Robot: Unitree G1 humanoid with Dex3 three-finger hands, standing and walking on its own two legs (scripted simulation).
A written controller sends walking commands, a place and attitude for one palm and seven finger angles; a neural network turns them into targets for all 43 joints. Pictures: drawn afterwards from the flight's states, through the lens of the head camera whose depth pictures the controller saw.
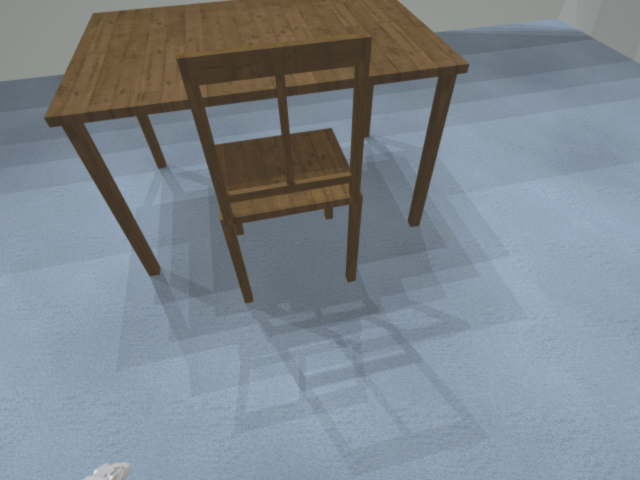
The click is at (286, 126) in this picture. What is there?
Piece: chair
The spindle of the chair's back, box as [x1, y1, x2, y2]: [275, 75, 293, 185]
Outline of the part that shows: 275,76 286,180 287,184 290,185 293,184 288,119 284,75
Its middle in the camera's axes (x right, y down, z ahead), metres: -0.09 -0.26 +0.98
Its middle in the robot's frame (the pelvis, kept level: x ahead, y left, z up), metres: +0.90 +0.14 -0.08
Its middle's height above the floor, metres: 0.69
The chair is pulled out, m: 0.00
